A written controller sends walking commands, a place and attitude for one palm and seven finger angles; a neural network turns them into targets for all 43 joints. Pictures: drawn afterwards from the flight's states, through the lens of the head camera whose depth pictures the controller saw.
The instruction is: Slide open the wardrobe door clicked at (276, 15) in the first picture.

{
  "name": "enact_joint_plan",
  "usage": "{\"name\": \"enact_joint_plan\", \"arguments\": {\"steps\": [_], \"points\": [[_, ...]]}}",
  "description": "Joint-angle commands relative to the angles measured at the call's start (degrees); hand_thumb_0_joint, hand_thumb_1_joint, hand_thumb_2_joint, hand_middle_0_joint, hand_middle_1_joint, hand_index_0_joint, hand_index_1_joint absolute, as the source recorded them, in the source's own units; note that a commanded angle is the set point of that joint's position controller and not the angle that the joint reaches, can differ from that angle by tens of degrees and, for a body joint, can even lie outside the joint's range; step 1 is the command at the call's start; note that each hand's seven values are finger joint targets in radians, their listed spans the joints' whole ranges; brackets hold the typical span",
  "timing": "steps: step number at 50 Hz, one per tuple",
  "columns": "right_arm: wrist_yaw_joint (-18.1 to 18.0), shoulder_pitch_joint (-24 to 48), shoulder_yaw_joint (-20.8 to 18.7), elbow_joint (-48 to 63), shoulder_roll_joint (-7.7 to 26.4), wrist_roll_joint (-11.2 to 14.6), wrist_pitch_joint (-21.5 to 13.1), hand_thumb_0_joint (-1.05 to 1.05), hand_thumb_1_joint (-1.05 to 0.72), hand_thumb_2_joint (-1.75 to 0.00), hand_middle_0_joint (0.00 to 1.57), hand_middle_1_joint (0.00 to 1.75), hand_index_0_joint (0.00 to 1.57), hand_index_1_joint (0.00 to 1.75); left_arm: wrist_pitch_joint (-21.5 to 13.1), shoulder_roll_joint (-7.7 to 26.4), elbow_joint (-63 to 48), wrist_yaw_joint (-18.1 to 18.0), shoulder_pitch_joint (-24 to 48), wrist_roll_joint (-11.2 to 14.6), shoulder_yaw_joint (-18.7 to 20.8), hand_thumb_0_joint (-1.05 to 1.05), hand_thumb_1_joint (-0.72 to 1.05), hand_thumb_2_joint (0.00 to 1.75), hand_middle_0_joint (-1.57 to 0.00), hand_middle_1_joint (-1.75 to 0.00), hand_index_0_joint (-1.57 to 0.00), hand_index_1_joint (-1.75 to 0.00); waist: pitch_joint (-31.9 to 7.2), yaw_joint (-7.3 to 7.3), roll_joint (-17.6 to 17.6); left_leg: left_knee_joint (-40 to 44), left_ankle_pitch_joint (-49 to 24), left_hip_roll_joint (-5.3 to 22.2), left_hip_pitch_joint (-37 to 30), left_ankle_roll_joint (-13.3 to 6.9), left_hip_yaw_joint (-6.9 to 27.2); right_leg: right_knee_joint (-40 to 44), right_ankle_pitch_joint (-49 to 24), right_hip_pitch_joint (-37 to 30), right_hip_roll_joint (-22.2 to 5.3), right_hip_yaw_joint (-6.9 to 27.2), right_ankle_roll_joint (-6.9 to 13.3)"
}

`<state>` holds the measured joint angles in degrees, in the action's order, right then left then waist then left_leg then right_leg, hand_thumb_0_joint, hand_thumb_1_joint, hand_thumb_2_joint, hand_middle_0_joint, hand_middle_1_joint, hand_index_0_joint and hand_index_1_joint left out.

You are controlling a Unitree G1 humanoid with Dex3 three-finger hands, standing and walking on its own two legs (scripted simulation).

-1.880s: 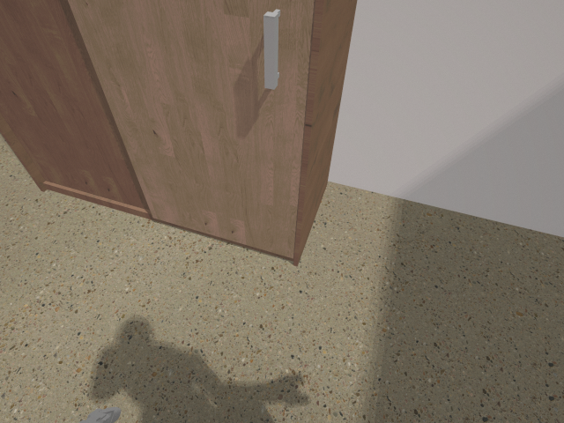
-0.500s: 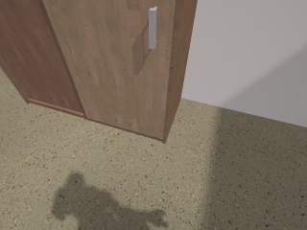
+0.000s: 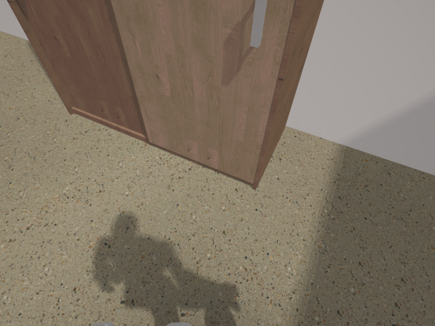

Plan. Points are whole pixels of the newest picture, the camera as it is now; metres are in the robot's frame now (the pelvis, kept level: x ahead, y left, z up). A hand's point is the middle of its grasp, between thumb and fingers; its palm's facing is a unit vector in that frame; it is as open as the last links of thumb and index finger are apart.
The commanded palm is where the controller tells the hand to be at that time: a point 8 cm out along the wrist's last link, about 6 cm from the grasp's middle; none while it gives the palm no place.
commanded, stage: walk to a spot facing it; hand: right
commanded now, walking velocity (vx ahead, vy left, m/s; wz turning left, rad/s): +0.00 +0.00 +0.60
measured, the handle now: (261, 14) +0.88 -0.09 +0.15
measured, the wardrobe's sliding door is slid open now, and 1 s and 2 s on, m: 0.00 0.00 0.00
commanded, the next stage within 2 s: none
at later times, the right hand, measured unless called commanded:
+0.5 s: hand out of the picture +0.08 -0.20 -0.15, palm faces -0.17 +0.95 -0.25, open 7.4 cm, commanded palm none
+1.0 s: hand (318, 319) +0.17 -0.20 -0.16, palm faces -0.54 +0.82 -0.19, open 7.4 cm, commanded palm none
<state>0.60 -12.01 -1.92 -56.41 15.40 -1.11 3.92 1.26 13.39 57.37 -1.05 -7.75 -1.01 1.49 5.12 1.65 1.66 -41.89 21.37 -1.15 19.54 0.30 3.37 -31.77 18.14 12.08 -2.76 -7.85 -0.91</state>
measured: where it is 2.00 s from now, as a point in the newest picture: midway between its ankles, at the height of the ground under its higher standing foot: outside the picture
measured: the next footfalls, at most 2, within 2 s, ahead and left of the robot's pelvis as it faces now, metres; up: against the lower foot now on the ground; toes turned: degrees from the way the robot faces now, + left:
right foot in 0.60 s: +0.06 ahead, -0.13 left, +0.00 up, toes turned +20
left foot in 1.16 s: -0.08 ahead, +0.07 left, +0.00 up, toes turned +49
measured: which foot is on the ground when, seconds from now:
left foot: down 0.00-0.60, up 0.62-1.00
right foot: down 0.00-0.08, up 0.10-0.58, down 0.60-1.00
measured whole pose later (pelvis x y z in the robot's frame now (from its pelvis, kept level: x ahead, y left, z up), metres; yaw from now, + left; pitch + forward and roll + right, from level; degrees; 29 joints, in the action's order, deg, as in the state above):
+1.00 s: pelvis -0.01 -0.08 +0.01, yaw +35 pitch -1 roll +2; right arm 1.9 -10.9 -5.5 -53.3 14.5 -1.5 6.0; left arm 0.0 9.8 54.4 -1.8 -17.1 -1.3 2.1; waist 4.0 -0.8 2.2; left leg -57.8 21.5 3.4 25.9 5.1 0.0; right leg -27.1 16.4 10.0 -5.0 -14.7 2.7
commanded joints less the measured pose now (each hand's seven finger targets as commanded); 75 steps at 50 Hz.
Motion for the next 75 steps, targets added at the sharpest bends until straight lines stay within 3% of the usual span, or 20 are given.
{"name": "enact_joint_plan", "arguments": {"steps": [1, 2, 4, 5, 10, 21, 27, 28, 30, 31, 33, 36, 48, 55, 57, 58, 59, 60, 65, 75], "points": [[0.4, -4.9, -2.6, 5.3, 5.6, -0.1, -1.2, 0.00, -0.90, -0.90, 0.20, 0.30, 0.20, 0.30, -1.1, 12.7, -6.3, -1.0, 4.2, -0.2, 3.8, 0.00, 0.90, 0.90, -0.20, -0.30, -0.20, -0.30, -6.1, 1.92, -10.4, -2.5, 3.6, 3.7, -3.0, 0.1, -2.3, 3.8, -21.8, 1.2, -17.3, 7.8, 7.8], [0.4, -8.5, -3.0, 4.3, 5.9, -0.3, -1.6, 0.00, -0.90, -0.90, 0.20, 0.30, 0.20, 0.30, -0.7, 12.1, -6.6, -0.9, 5.0, -0.1, 3.9, 0.00, 0.90, 0.90, -0.20, -0.30, -0.20, -0.30, -6.4, 3.78, -6.6, 6.5, -5.4, 3.8, -8.6, 0.1, -2.3, -4.3, -16.7, 5.0, -14.1, 4.4, 4.6], [-1.0, -9.8, -4.3, 4.9, 14.8, -0.8, -3.0, 0.00, -0.90, -0.90, 0.20, 0.30, 0.20, 0.30, 0.3, 5.1, -9.3, -0.4, 2.1, 0.3, 2.8, 0.00, 0.90, 0.90, -0.20, -0.30, -0.20, -0.30, -4.6, 2.32, 21.3, 25.9, -30.2, 21.4, -9.3, -6.0, 30.7, -31.9, 17.1, 21.4, 1.8, 3.4, -2.5], [-1.6, -9.5, -4.4, 5.4, 13.3, -0.2, -2.7, 0.00, -0.90, -0.90, 0.20, 0.30, 0.20, 0.30, 0.6, 7.1, -9.0, -0.6, 2.3, 0.4, 3.1, 0.00, 0.90, 0.90, -0.20, -0.30, -0.20, -0.30, -5.6, 2.28, 14.1, 26.5, -24.3, 21.0, -8.6, -9.1, 27.2, -34.8, 14.3, 19.5, 0.1, 10.0, -1.4], [-1.5, -4.2, -3.7, 7.2, 8.2, 0.3, -3.6, 0.00, -0.90, -0.90, 0.20, 0.30, 0.20, 0.30, 0.2, 5.8, -7.0, -0.2, 1.7, 0.1, 3.2, 0.00, 0.90, 0.90, -0.20, -0.30, -0.20, -0.30, -6.5, -0.54, 3.2, 22.6, -26.2, 12.8, -9.7, -8.9, 18.6, -34.1, 2.4, 19.5, -1.3, 9.9, -2.6], [-1.5, -7.1, -4.6, 6.9, 8.6, -0.5, -2.9, 0.00, -0.90, -0.90, 0.20, 0.30, 0.20, 0.30, 0.0, 4.7, -9.6, -0.9, 4.5, 0.4, 3.0, 0.00, 0.90, 0.90, -0.20, -0.30, -0.20, -0.30, -8.6, 1.40, 6.4, 21.8, -27.9, 11.1, -12.6, -10.8, 23.5, -20.5, 5.4, 16.4, 0.9, 9.6, -3.3], [-1.4, -0.6, -5.1, 8.9, 9.9, -0.3, -2.1, 0.00, -0.90, -0.90, 0.20, 0.30, 0.20, 0.30, -1.3, 4.8, -8.6, -1.4, -4.4, 1.3, 3.0, 0.00, 0.90, 0.90, -0.20, -0.30, -0.20, -0.30, -11.0, -2.70, 7.7, 17.7, -27.8, 7.5, -4.3, -6.9, 24.8, 3.8, -0.9, -1.6, 3.7, 8.6, -1.2], [-1.3, 0.3, -4.7, 9.7, 8.5, 0.1, -2.0, 0.00, -0.90, -0.90, 0.20, 0.30, 0.20, 0.30, -1.8, 6.4, -7.9, -1.8, -7.5, 1.3, 3.1, 0.00, 0.90, 0.90, -0.20, -0.30, -0.20, -0.30, -11.9, -4.21, 4.5, 13.8, -22.1, 4.1, 2.0, -4.3, 22.0, 9.8, -4.7, -10.3, 1.0, 10.2, -0.4], [-0.5, -0.9, -4.2, 10.9, 4.2, 0.1, -1.7, 0.00, -0.90, -0.90, 0.20, 0.30, 0.20, 0.30, -1.8, 14.6, -9.7, -1.7, -5.4, 0.4, 4.4, 0.00, 0.90, 0.90, -0.20, -0.30, -0.20, -0.30, -7.9, -2.83, -18.3, -9.1, 11.5, -5.3, 18.0, 2.2, 3.8, 18.8, -7.7, -11.1, -23.4, 32.3, 6.8], [-0.4, -0.6, -4.6, 10.9, 6.0, -0.6, -1.6, 0.00, -0.90, -0.90, 0.20, 0.30, 0.20, 0.30, -1.5, 13.7, -11.2, -1.4, -3.3, 0.2, 3.7, 0.00, 0.90, 0.90, -0.20, -0.30, -0.20, -0.30, -5.7, -2.34, -12.7, -18.0, 10.5, -1.8, 15.5, 3.2, 4.2, 18.1, -8.7, -3.2, -25.4, 32.4, 10.1], [0.4, -2.9, -5.7, 8.2, 6.9, -1.1, -0.9, 0.00, -0.90, -0.90, 0.20, 0.30, 0.20, 0.30, -2.0, 8.5, -12.1, -1.7, 2.5, -0.2, 2.4, 0.00, 0.90, 0.90, -0.20, -0.30, -0.20, -0.30, -2.0, 0.91, -10.7, -27.6, 2.9, -0.5, 13.5, 4.0, 3.0, 17.8, -11.0, 3.2, -17.0, 21.0, 8.2], [1.4, -3.4, -4.9, 7.4, 4.4, -1.0, -0.5, 0.00, -0.90, -0.90, 0.20, 0.30, 0.20, 0.30, -2.5, 6.9, -11.4, -1.7, -0.2, 0.0, 1.8, 0.00, 0.90, 0.90, -0.20, -0.30, -0.20, -0.30, -2.5, 0.66, -9.6, -31.4, -2.8, 0.4, 14.8, 4.6, -0.3, 15.7, -16.8, -0.3, -11.0, 10.8, 5.7], [1.5, 5.6, -3.8, 9.3, 1.7, -0.2, 0.2, 0.00, -0.90, -0.90, 0.20, 0.30, 0.20, 0.30, -2.4, 8.0, -6.3, -1.5, -11.2, -0.3, 3.5, 0.00, 0.90, 0.90, -0.20, -0.30, -0.20, -0.30, -3.4, -4.02, -10.7, -14.7, 1.0, 5.4, 13.5, 4.9, -4.1, 14.6, -20.9, -9.2, -17.8, 6.7, 9.6], [2.5, 6.6, -3.4, 9.9, 0.4, -0.5, -1.6, 0.00, -0.90, -0.90, 0.20, 0.30, 0.20, 0.30, -2.7, 9.9, -3.8, -0.3, -11.5, -0.9, 4.4, 0.00, 0.90, 0.90, -0.20, -0.30, -0.20, -0.30, -5.5, -4.06, -11.0, 5.8, 4.1, 3.8, 0.0, 1.1, -9.2, 13.7, 4.7, -4.0, -20.8, 3.0, 6.7], [1.8, -1.6, -4.0, 6.8, 2.7, -0.6, -2.6, 0.00, -0.90, -0.90, 0.20, 0.30, 0.20, 0.30, -2.5, 8.8, -3.8, 0.2, -10.9, -0.7, 3.9, 0.00, 0.90, 0.90, -0.20, -0.30, -0.20, -0.30, -8.7, 0.44, -3.0, 17.6, -1.9, 3.1, -17.2, -1.1, -9.6, 0.1, 7.7, 5.4, -17.6, -2.5, 2.3], [1.0, -8.3, -5.2, 4.8, 9.5, -1.1, -3.6, 0.00, -0.90, -0.90, 0.20, 0.30, 0.20, 0.30, -2.2, 5.0, -5.6, 0.8, -10.8, 0.2, 2.8, 0.00, 0.90, 0.90, -0.20, -0.30, -0.20, -0.30, -12.0, 3.53, 14.1, 25.6, 9.8, 16.3, -30.8, -6.1, 8.9, -17.6, 14.7, 20.4, -10.8, -9.3, -1.4], [0.0, -13.0, -5.9, 3.5, 13.8, 0.1, -3.6, 0.00, -0.90, -0.90, 0.20, 0.30, 0.20, 0.30, -2.1, 4.1, -9.7, 1.2, -3.1, -0.6, 2.0, 0.00, 0.90, 0.90, -0.20, -0.30, -0.20, -0.30, -8.2, 6.52, 19.8, 30.8, 6.6, 24.2, -29.3, -11.0, 27.7, -30.1, 20.0, 33.1, -4.5, -3.1, -2.9], [-0.7, -13.3, -5.9, 3.4, 12.6, 0.4, -3.7, 0.00, -0.90, -0.90, 0.20, 0.30, 0.20, 0.30, -2.2, 6.2, -10.6, 1.3, -0.3, -0.9, 2.6, 0.00, 0.90, 0.90, -0.20, -0.30, -0.20, -0.30, -4.8, 5.83, 11.8, 31.7, 6.5, 24.7, -26.4, -12.8, 25.2, -34.1, 14.5, 35.5, -5.7, 3.2, -2.1], [-0.8, -4.2, -3.4, 5.0, 5.3, 0.0, -6.2, 0.00, -0.90, -0.90, 0.20, 0.30, 0.20, 0.30, -2.1, 4.7, -6.9, 2.0, -4.8, -1.1, 3.3, 0.00, 0.90, 0.90, -0.20, -0.30, -0.20, -0.30, 3.3, -1.47, 5.1, 31.8, -5.4, 15.4, -10.7, -9.3, 9.4, -30.4, -1.4, 27.1, -7.2, 4.2, -3.7], [-1.3, -11.5, -2.9, 0.7, 5.2, -0.5, -7.8, 0.00, -0.90, -0.90, 0.20, 0.30, 0.20, 0.30, -3.4, 2.1, -10.8, 2.9, 4.6, -0.3, 2.5, 0.00, 0.90, 0.90, -0.20, -0.30, -0.20, -0.30, 2.0, 0.50, 6.4, 28.4, -20.4, 13.2, -14.4, -9.0, 8.3, -12.5, -6.9, 22.4, -4.0, 2.7, -2.6]]}}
